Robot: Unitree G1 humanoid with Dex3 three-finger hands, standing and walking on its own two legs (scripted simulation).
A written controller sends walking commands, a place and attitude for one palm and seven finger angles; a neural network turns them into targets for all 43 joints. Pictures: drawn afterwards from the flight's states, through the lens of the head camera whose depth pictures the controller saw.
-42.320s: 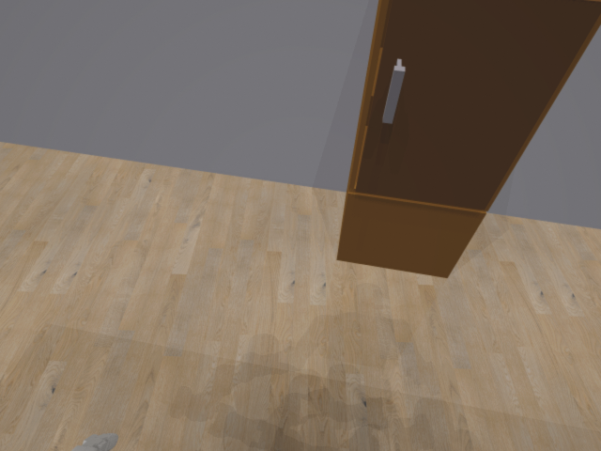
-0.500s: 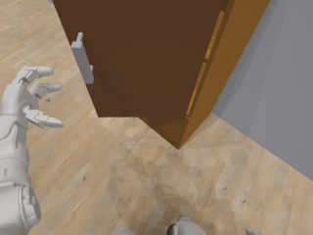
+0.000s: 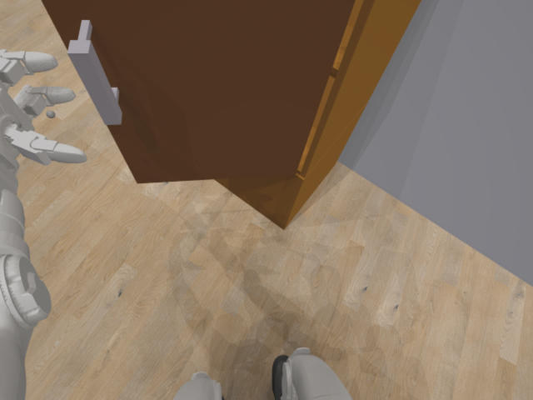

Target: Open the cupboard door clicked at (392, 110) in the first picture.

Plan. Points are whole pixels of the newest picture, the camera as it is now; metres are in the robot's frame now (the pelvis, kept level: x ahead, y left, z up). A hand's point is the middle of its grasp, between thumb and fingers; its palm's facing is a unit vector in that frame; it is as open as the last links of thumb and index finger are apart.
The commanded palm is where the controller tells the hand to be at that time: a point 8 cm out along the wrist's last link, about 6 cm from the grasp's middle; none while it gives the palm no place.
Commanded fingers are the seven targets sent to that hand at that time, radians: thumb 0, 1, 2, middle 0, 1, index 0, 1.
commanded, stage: move the hooked fingers beside the handle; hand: left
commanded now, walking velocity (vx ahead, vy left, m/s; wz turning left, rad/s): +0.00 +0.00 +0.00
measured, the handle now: (100, 76) +0.58 +0.21 +0.08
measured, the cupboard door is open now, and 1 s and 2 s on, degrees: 44 44 43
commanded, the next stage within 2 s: slide the fingers in behind the handle in 1.02 s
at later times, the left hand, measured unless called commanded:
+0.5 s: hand (55, 97) +0.53 +0.27 +0.08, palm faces +0.03 -1.00 +0.01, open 13.9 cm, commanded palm +0.51 +0.31 +0.08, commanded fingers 0.00 -0.50 0.30 -0.30 -1.20 -0.30 -1.20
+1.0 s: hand (53, 104) +0.52 +0.27 +0.08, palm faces +0.03 -1.00 +0.01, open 14.0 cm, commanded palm +0.51 +0.31 +0.08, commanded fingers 0.00 -0.50 0.30 -0.30 -1.20 -0.30 -1.20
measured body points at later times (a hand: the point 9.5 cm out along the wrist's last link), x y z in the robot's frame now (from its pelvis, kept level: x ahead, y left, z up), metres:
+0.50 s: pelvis +0.02 +0.00 +0.00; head +0.17 +0.03 +0.42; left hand +0.53 +0.32 +0.08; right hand -0.02 -0.26 -0.09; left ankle -0.04 +0.08 -0.69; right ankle +0.05 -0.13 -0.69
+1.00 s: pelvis +0.02 +0.01 +0.00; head +0.16 +0.04 +0.42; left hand +0.52 +0.32 +0.08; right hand +0.02 -0.26 -0.10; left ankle -0.04 +0.08 -0.69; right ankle +0.05 -0.13 -0.69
